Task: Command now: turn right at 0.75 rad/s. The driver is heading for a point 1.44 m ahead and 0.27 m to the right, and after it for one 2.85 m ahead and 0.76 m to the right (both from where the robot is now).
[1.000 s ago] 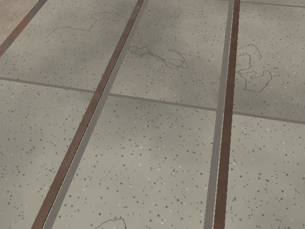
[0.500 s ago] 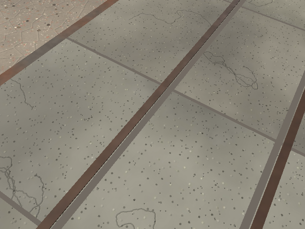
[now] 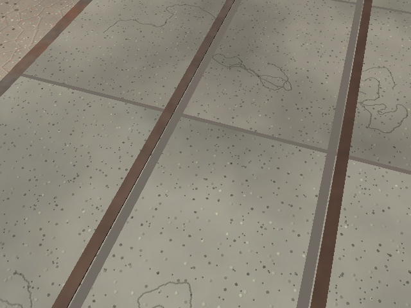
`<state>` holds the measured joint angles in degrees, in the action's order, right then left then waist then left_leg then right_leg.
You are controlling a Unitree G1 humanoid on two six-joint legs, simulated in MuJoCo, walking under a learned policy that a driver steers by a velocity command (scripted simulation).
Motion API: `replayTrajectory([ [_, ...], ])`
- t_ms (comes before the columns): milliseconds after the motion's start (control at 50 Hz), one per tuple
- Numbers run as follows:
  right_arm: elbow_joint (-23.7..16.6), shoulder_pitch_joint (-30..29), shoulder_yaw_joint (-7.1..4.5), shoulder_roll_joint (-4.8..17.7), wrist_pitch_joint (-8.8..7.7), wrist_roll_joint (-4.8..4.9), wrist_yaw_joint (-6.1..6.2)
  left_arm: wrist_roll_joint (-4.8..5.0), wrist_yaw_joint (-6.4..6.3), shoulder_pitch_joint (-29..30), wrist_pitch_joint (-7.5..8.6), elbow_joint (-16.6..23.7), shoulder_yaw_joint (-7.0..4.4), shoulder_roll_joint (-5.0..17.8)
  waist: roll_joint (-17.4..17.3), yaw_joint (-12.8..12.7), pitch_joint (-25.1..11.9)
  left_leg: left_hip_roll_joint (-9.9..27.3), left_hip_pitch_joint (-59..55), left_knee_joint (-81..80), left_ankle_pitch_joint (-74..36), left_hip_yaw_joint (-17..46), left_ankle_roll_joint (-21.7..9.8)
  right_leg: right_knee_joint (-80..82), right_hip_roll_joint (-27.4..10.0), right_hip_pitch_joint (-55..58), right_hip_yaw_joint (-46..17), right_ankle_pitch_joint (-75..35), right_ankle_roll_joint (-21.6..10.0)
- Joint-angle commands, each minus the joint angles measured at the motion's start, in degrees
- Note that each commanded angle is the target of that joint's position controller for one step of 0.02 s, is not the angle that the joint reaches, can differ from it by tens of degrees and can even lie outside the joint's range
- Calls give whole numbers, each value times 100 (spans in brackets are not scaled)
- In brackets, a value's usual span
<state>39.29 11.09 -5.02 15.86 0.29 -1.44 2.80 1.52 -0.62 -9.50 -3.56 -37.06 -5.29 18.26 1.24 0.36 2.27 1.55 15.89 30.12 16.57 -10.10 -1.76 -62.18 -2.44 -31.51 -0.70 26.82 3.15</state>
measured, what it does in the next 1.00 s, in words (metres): walks ahead, turning right: right foot, then left foot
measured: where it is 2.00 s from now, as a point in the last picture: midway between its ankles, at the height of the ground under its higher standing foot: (193, 165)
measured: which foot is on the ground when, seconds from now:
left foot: down 0.00-0.18, up 0.20-0.62, down 0.64-0.90, up 0.92-1.00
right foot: up 0.00-0.18, down 0.20-1.00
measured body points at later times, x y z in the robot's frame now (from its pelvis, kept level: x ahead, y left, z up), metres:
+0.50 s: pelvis +0.02 -0.06 +0.01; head +0.06 -0.11 +0.45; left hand +0.29 +0.14 -0.06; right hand +0.08 -0.40 -0.09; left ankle +0.14 +0.07 -0.68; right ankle -0.01 -0.15 -0.73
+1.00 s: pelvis +0.10 -0.07 +0.00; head +0.12 -0.07 +0.45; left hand +0.29 +0.18 -0.10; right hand +0.16 -0.38 -0.08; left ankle +0.15 +0.04 -0.68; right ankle -0.01 -0.15 -0.73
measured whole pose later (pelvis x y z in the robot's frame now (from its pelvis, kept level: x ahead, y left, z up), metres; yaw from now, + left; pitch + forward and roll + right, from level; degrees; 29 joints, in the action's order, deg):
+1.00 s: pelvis +0.10 -0.07 +0.00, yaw -21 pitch +3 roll -1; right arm 36.3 11.6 -4.0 17.5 -0.8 2.4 -0.2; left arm 0.0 -1.3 -19.0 3.8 -39.0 -4.9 17.0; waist -0.8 -2.6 -1.7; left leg -2.0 30.9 57.5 22.4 4.5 -1.4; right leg -24.4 1.5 -7.7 -0.7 19.6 -1.2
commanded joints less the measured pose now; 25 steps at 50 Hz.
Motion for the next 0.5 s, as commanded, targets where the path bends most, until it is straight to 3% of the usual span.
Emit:
replayTrajectory([
  [20, -500, -523, -208, 845, -114, 10, 59, 6, 77, 242, -44, 571, -67, 279, -702, -14, -425, 1655, -734, -1214, -2005, 967, -1010, -23, -459, -489, 67, -398, 130],
  [60, -449, -423, -255, 948, -59, 22, 41, 9, 185, 424, -49, 707, 4, 125, -768, 117, -532, 1572, -749, -1029, -2028, 450, -914, 847, -398, 20, 340, -427, 46],
  [80, -407, -346, -290, 1035, -42, 52, 5, 12, 217, 442, -51, 741, -7, 159, -807, 154, -611, 1642, -820, -944, -2180, 351, -896, 1183, -307, 246, 506, -408, -2],
  [120, -330, -257, -344, 1151, -36, 157, -105, 23, 246, 362, -104, 779, -80, 313, -922, 130, -750, 1855, -989, -714, -2350, 275, -796, 1737, -166, 609, 725, -509, -128],
  [160, -264, -355, -340, 1068, -25, 292, -200, 40, 220, 9, -168, 705, -185, 400, -902, -133, -828, 1842, -865, -136, -2097, -4, -434, 2696, 70, 1316, 930, -1055, -373],
  [180, -134, -112, -307, 878, -21, 303, -251, 13, 133, -388, -163, 584, -306, 608, -533, -272, -883, 1547, -466, 609, -1722, -278, -118, 3241, 245, 2050, 746, -1591, -606],
  [200, -241, -165, -257, 692, -24, 164, -263, 1, 27, -895, -114, 576, -545, 1325, 758, -466, -761, 967, 1121, 2359, 16, -589, 385, 3742, -591, 3204, -836, -3888, -1126],
  [220, -856, -750, -128, 415, -93, -22, -182, -248, 57, -742, 33, 774, -601, 1986, 1896, -295, -1044, -34, 2922, 3841, 2486, 282, 765, 4048, -1881, 3508, -3593, -4499, -2472],
  [240, -818, -1077, -202, 724, -105, 23, -132, -285, 151, -779, 238, 766, -515, 1629, 880, -617, -1393, 18, 3061, 4499, 2409, 1264, 724, 4271, -2022, 3436, -3382, -4050, -2650],
  [260, -831, -1116, -192, 715, -132, 138, -105, -233, 132, -641, 353, 692, -420, 1431, 800, -428, -1076, 30, 3129, 4455, 1843, 1435, 574, 4302, -1714, 3200, -2887, -3545, -2353],
  [280, -691, -959, -215, 738, -153, 110, -49, -97, 67, -329, 372, 696, -374, 1236, 471, -198, -797, 131, 3112, 4158, 1246, 1527, 502, 4260, -1334, 2945, -2422, -3196, -1976],
  [300, -643, -867, -255, 857, -154, 33, 5, -3, 0, 52, 324, 759, -302, 1038, 428, -17, -686, 164, 2964, 3835, 799, 1583, 496, 4192, -1132, 2640, -2157, -3217, -1742],
  [320, -578, -770, -266, 853, -151, 0, -7, -15, -62, 268, 279, 835, -250, 946, 462, 114, -758, 76, 2556, 3752, 503, 1543, 513, 4150, -937, 2298, -1921, -3489, -1639],
  [360, -482, -641, -199, 640, -161, 16, -63, -67, -140, 231, 242, 856, -249, 942, 384, 151, -990, -157, 2220, 3432, 155, 1517, 584, 4047, -748, 2211, -1835, -3722, -1602],
  [420, -483, -845, -96, 445, -163, 81, -89, -13, -202, 65, 211, 817, -291, 1030, 426, 42, -978, -411, 2070, 2392, -8, 1627, 670, 3969, -574, 2254, -2081, -3242, -1531],
  [500, -475, -1038, -79, 501, -188, 134, -161, -18, -204, 123, 142, 884, -323, 1097, 738, -55, -872, -606, 1634, 1440, -8, 1782, 657, 3877, -459, 2047, -2634, -2552, -1441],
])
